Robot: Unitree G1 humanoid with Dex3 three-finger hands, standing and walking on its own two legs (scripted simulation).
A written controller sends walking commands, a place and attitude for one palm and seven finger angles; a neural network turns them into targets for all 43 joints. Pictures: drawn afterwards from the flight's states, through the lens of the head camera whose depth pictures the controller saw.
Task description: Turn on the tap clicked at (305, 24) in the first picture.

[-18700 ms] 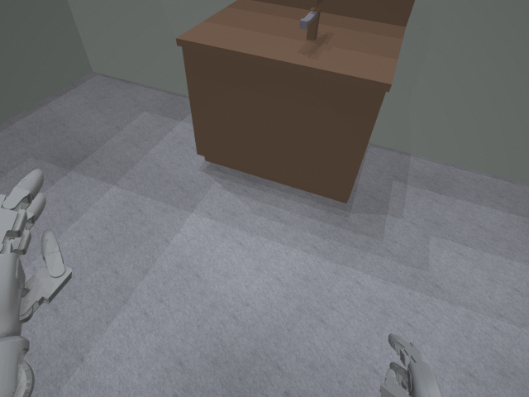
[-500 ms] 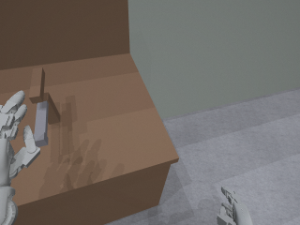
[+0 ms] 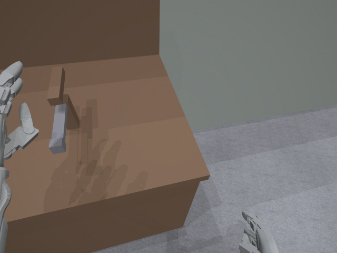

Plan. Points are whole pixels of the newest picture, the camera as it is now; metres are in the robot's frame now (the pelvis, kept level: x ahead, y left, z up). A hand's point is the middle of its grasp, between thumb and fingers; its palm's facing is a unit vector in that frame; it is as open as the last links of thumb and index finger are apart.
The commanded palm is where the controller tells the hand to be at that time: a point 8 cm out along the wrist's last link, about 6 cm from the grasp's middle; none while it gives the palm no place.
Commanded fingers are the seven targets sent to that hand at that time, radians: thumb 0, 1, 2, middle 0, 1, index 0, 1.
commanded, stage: turn the palm inward beside the body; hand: left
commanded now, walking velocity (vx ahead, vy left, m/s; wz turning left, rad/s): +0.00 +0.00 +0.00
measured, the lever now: (57, 145) +0.32 +0.31 +0.06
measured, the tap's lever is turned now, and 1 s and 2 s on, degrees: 0 0 0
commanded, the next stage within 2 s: none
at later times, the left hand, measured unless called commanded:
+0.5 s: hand (61, 174) +0.21 +0.22 +0.14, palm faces +0.45 -0.83 -0.32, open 7.4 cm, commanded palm +0.15 +0.26 +0.16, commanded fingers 0.00 0.90 0.90 -0.20 -0.30 -0.20 -0.30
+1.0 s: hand (76, 175) +0.21 +0.20 +0.13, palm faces +0.41 -0.88 -0.24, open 7.4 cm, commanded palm +0.16 +0.25 +0.14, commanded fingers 0.00 0.90 0.90 -0.20 -0.30 -0.20 -0.30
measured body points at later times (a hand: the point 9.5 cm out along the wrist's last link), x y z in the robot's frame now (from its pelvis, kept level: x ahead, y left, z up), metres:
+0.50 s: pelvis -0.03 -0.05 -0.02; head -0.04 -0.08 +0.43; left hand +0.18 +0.26 +0.16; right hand +0.18 -0.27 -0.11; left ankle +0.04 +0.08 -0.74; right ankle -0.02 -0.12 -0.74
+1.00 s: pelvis +0.03 -0.04 -0.02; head +0.02 -0.05 +0.43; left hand +0.19 +0.24 +0.15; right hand +0.22 -0.27 -0.09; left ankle +0.04 +0.08 -0.74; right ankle -0.02 -0.12 -0.74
